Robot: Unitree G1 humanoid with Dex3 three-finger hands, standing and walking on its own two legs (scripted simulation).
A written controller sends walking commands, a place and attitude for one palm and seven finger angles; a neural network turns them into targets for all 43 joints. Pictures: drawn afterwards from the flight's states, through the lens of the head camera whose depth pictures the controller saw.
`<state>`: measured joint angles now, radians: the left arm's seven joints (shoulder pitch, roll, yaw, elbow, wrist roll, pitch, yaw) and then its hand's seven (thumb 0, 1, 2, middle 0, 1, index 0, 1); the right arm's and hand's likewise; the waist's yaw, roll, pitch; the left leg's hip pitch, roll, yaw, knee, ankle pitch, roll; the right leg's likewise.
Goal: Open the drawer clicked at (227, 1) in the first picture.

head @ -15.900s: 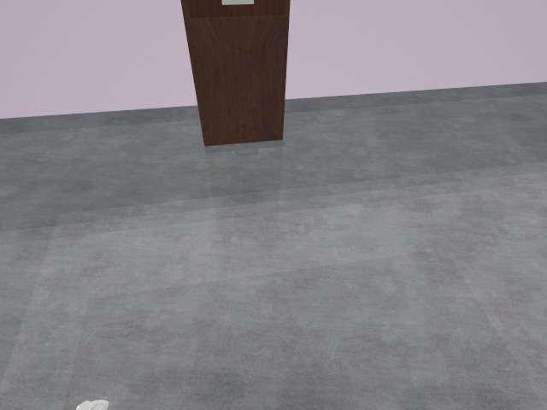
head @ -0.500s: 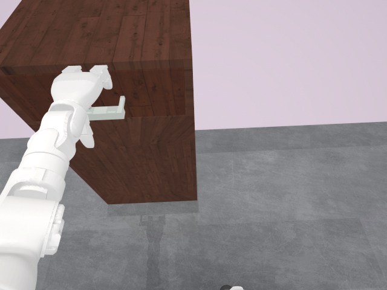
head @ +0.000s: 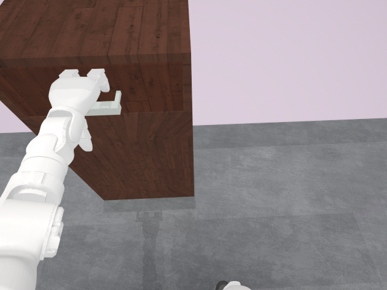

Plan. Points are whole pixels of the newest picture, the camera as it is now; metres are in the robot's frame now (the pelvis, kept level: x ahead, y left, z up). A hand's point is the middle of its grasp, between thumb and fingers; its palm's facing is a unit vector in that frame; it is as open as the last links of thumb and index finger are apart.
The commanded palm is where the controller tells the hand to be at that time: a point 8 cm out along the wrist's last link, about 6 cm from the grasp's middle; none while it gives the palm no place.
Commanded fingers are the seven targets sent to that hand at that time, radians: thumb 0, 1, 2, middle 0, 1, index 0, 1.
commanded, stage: lower the fingers behind the handle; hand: left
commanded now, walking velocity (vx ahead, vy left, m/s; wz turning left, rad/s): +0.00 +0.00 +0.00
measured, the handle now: (92, 102) +0.53 +0.24 +0.04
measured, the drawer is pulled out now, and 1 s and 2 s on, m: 0.00 0.00 0.00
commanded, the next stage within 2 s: close the thumb around the handle in 1.16 s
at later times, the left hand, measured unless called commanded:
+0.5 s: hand (91, 120) +0.48 +0.24 +0.03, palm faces -0.08 +0.01 -1.00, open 13.8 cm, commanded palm +0.47 +0.24 +0.09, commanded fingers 0.00 -0.50 0.30 -0.30 -1.20 -0.30 -1.20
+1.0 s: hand (95, 123) +0.48 +0.23 +0.02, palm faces -0.07 -0.01 -1.00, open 13.8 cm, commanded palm +0.46 +0.24 +0.07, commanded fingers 0.00 -0.50 0.30 -0.30 -1.20 -0.30 -1.20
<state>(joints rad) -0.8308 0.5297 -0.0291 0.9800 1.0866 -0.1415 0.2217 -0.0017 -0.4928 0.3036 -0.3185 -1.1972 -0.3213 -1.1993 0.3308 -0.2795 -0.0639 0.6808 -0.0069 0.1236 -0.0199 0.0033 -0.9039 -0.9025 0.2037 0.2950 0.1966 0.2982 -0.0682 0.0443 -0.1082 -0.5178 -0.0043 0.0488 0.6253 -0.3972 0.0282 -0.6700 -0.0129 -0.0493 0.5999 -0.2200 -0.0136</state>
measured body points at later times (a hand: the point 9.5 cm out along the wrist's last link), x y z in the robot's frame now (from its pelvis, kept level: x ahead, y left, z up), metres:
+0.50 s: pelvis -0.01 +0.00 -0.01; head +0.10 -0.01 +0.43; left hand +0.48 +0.23 +0.08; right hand +0.00 -0.28 -0.14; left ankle -0.07 +0.10 -0.72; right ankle +0.03 -0.11 -0.72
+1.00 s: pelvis -0.01 +0.00 -0.02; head +0.10 -0.01 +0.42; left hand +0.48 +0.23 +0.07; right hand +0.00 -0.27 -0.15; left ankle -0.07 +0.10 -0.72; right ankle +0.03 -0.11 -0.72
